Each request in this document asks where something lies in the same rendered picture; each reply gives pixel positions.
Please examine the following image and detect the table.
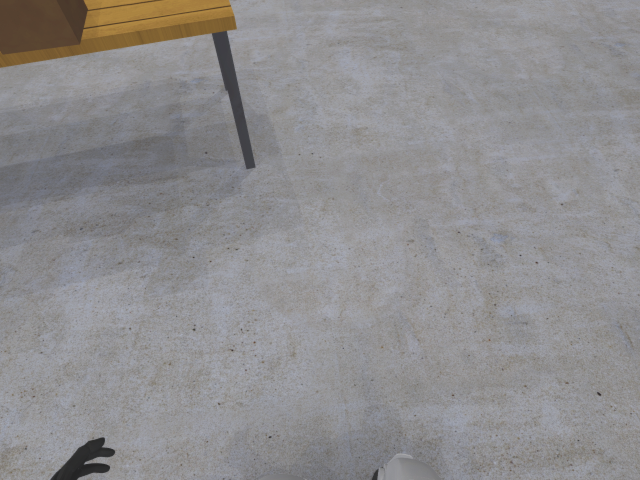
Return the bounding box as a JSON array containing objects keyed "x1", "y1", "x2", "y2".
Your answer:
[{"x1": 0, "y1": 0, "x2": 256, "y2": 169}]

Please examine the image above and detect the robot right shin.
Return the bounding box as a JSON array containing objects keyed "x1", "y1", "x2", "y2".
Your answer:
[{"x1": 387, "y1": 454, "x2": 413, "y2": 464}]

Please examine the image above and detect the robot right thigh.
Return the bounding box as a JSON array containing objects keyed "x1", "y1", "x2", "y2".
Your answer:
[{"x1": 377, "y1": 458, "x2": 441, "y2": 480}]

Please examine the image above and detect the left robot hand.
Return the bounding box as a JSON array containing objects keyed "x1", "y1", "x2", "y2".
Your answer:
[{"x1": 50, "y1": 437, "x2": 115, "y2": 480}]

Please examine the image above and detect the carton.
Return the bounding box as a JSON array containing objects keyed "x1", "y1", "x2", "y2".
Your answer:
[{"x1": 0, "y1": 0, "x2": 88, "y2": 55}]

